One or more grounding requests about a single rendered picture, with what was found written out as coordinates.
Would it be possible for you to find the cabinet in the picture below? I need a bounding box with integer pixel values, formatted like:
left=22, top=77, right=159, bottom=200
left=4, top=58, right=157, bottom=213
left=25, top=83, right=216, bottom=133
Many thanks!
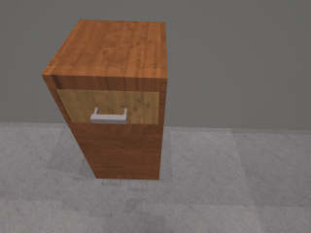
left=41, top=19, right=168, bottom=181

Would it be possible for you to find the drawer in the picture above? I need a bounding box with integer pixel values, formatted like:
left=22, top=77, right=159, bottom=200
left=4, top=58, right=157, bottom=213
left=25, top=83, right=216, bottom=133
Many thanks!
left=56, top=89, right=159, bottom=124

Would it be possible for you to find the handle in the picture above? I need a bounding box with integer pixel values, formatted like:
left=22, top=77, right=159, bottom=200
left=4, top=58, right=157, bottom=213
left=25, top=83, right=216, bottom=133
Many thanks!
left=90, top=107, right=128, bottom=124

